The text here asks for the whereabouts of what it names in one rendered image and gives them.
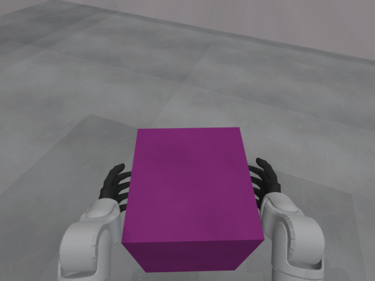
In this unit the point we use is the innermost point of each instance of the carton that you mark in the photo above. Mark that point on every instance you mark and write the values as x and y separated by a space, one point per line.
191 204

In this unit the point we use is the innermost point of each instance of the left robot forearm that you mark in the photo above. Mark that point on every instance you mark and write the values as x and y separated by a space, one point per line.
85 248

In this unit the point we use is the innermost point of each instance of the robot right hand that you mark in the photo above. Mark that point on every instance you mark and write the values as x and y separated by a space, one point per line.
269 182

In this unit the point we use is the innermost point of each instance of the robot left hand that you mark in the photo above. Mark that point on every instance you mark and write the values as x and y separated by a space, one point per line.
111 188

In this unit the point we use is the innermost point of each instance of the right robot forearm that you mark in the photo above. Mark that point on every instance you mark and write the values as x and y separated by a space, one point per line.
298 242

